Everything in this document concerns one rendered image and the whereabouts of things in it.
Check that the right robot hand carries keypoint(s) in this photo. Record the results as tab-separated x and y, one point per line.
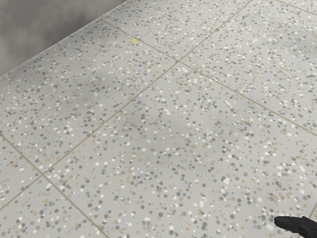
304	226

